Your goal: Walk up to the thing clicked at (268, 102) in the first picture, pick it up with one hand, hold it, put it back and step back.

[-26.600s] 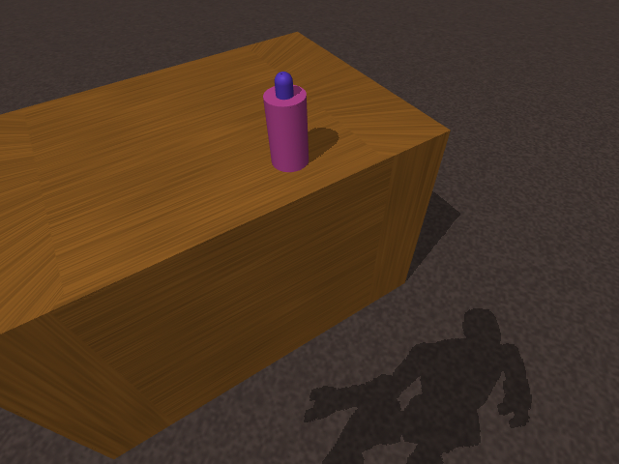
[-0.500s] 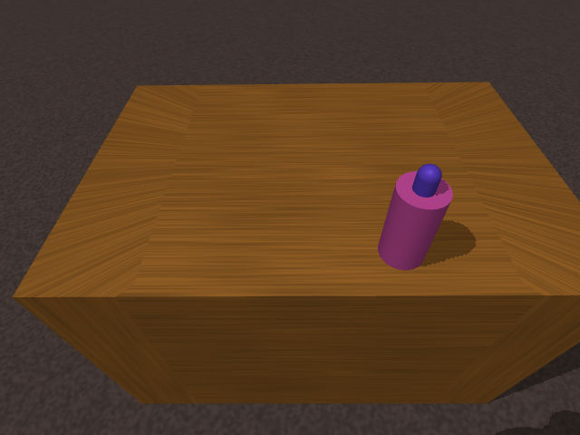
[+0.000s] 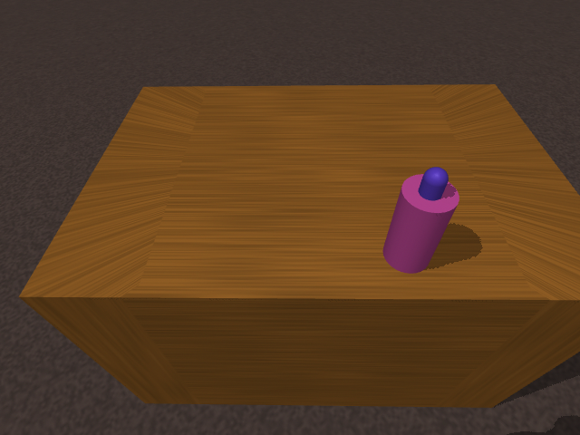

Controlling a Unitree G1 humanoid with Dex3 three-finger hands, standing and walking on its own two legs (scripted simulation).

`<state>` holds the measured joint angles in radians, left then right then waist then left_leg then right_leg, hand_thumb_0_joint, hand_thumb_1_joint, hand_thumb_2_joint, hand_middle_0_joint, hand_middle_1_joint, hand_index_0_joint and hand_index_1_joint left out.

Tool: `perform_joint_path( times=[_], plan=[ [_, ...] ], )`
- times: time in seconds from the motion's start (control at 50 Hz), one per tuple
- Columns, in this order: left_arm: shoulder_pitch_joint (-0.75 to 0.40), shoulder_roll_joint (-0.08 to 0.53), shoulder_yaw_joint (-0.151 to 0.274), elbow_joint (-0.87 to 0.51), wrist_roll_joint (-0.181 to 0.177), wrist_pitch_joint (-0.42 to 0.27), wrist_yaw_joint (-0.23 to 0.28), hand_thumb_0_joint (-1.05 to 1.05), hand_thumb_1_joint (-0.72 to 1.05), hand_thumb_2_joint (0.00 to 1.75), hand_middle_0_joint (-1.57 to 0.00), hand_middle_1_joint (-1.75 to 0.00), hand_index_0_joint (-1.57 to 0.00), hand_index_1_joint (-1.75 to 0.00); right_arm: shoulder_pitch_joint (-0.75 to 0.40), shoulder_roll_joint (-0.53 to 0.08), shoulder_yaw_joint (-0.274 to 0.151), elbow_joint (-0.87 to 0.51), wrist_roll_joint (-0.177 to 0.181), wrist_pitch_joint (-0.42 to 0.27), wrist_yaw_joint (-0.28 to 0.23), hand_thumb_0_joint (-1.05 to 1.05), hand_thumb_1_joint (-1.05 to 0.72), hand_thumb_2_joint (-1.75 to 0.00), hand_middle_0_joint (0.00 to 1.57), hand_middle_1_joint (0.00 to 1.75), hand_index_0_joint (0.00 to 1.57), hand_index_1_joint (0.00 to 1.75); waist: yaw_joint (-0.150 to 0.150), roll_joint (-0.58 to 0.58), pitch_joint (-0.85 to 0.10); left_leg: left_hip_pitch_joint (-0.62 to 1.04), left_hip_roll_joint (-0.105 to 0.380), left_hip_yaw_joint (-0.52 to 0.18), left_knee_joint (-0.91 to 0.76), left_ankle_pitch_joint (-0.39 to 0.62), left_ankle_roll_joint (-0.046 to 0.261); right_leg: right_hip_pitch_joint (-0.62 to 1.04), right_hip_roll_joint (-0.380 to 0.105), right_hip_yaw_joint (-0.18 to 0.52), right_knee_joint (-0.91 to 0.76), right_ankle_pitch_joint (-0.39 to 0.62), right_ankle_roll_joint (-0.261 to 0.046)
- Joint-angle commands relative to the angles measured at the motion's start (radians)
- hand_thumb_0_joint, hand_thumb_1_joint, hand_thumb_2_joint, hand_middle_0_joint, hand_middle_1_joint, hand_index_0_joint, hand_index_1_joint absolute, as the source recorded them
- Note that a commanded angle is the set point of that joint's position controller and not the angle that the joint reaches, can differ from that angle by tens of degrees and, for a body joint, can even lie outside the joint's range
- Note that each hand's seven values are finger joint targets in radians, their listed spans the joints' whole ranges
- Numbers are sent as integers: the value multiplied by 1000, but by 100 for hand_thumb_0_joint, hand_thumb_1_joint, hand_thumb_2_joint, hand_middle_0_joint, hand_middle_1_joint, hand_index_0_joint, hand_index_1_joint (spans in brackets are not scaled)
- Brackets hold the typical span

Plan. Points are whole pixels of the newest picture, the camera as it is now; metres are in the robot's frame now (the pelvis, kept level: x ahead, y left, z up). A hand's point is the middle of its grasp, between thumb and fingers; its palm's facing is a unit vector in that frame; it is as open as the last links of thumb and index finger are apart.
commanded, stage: stand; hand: right
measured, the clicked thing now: (420, 217) +0.45 -0.18 +0.03
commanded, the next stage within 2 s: none
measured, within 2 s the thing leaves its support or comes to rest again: neither
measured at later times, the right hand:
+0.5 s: hand out of the picture +0.08 -0.26 -0.15, palm faces -0.02 +0.94 -0.35, open 7.6 cm
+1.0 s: hand out of the picture +0.09 -0.26 -0.15, palm faces -0.02 +0.94 -0.35, open 7.4 cm
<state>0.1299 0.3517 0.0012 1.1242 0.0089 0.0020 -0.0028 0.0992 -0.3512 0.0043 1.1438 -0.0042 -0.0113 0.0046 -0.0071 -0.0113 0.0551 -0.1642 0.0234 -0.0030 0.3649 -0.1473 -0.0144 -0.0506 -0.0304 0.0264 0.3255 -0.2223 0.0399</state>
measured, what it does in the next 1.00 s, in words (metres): stands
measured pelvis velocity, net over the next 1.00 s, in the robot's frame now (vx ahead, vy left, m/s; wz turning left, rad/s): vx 0.01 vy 0.00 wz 0.01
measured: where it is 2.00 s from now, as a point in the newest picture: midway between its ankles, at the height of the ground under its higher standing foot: outside the picture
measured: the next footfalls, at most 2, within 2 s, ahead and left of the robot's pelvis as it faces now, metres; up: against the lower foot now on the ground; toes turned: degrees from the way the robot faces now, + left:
none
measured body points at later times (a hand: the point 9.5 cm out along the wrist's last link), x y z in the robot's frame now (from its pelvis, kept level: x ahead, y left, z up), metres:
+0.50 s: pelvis +0.00 +0.00 +0.00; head +0.02 +0.00 +0.45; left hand +0.07 +0.30 -0.14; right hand +0.08 -0.31 -0.13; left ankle +0.03 +0.13 -0.75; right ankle -0.02 -0.15 -0.75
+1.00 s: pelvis +0.01 +0.00 +0.00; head +0.02 +0.00 +0.45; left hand +0.08 +0.30 -0.13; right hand +0.09 -0.31 -0.13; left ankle +0.03 +0.13 -0.75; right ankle -0.02 -0.15 -0.75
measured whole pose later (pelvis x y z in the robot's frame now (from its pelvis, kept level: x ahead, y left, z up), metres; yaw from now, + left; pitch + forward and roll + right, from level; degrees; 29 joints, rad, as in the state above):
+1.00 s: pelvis +0.01 +0.00 +0.00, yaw +1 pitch -2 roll +0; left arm 0.13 0.35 0.00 1.10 0.01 0.00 0.00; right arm 0.10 -0.35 0.00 1.13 0.00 -0.01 0.01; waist -0.01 -0.01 0.05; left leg -0.16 0.02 -0.02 0.35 -0.15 -0.02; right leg -0.04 -0.03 0.01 0.32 -0.23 0.03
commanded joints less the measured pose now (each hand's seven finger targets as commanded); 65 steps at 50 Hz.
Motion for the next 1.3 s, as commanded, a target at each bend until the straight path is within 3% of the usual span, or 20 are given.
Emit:
perform_joint_path(
  times=[0.0,0.06,0.12,0.18,0.2,0.3,0.48,0.74,0.84,0.94,1.04,1.24,1.28],
  plan=[
    [-25,209,43,-54,4,-20,14,0,90,90,-20,-30,-20,-30,-32,-214,-42,-51,-3,-15,-16,0,-10,-70,20,30,20,30,2,26,-45,58,99,-92,-68,60,36,-76,-88,50,-61,73,-51],
    [-17,211,44,-52,6,-17,11,0,90,90,-20,-30,-20,-30,-41,-226,-48,-53,-5,-13,-15,0,-34,-90,20,30,20,30,2,31,-5,39,98,-109,-97,-59,35,-114,-80,46,-70,1,-54],
    [-9,208,45,-51,7,-17,10,0,90,90,-20,-30,-20,-30,-35,-222,-50,-53,-5,-11,-13,0,-58,-90,20,30,20,30,2,29,0,22,99,-116,-108,-97,37,-113,-77,44,-66,-29,-56],
    [-15,212,48,-59,5,-20,8,0,90,90,-20,-30,-20,-30,-31,-221,-50,-56,-4,-15,-13,0,-82,-90,20,30,20,30,-1,35,-28,24,95,-113,-100,-60,37,-89,-86,54,-63,15,-59],
    [-15,214,49,-62,6,-23,10,0,90,90,-20,-30,-20,-30,-46,-219,-51,-61,-4,-17,-12,0,-90,-90,20,30,20,30,4,27,-55,55,98,-107,-77,17,39,-79,-92,56,-59,48,-59],
    [-19,217,47,-69,1,-28,13,0,90,90,-20,-30,-20,-30,-26,-214,-48,-57,-2,-20,-15,0,-90,-90,20,30,20,30,-3,7,-91,92,101,-91,-41,168,37,-62,-99,55,-53,155,-53],
    [-5,212,44,-62,2,-22,13,0,90,90,-20,-30,-20,-30,-26,-219,-46,-53,-2,-13,-13,0,-90,-90,20,30,20,30,0,15,-36,52,92,-100,-67,45,34,-82,-91,48,-70,59,-53],
    [-16,214,46,-78,0,-25,15,0,90,90,-20,-30,-20,-30,-27,-213,-46,-62,-2,-19,-16,0,-90,-90,20,30,20,30,2,12,-96,100,105,-87,-30,254,33,-38,-99,39,-45,224,-48],
    [-17,209,43,-77,1,-23,15,0,90,90,-20,-30,-20,-30,-31,-213,-46,-59,-2,-17,-17,0,-90,-90,20,30,20,30,3,19,-78,95,105,-91,-37,214,30,-46,-99,39,-54,175,-49],
    [-22,216,45,-77,3,-21,13,0,90,90,-20,-30,-20,-30,-35,-218,-49,-60,-4,-14,-14,0,-90,-90,20,30,20,30,3,11,-43,69,97,-95,-63,87,32,-71,-95,41,-69,77,-56],
    [-19,215,47,-81,2,-25,12,0,90,90,-20,-30,-20,-30,-31,-215,-50,-64,-2,-18,-12,0,-90,-90,20,30,20,30,6,17,-65,79,101,-99,-57,137,36,-57,-98,43,-64,109,-56],
    [-13,214,45,-83,3,-26,12,0,90,90,-20,-30,-20,-30,-25,-218,-52,-62,-2,-16,-12,0,-90,-90,20,30,20,30,0,20,-69,86,96,-96,-53,119,32,-63,-99,47,-72,106,-57],
    [-14,217,45,-85,2,-27,14,0,90,90,-20,-30,-20,-30,-24,-214,-49,-63,-2,-18,-12,0,-90,-90,20,30,20,30,2,16,-82,89,101,-95,-47,170,33,-52,-102,46,-61,146,-56]
  ],
)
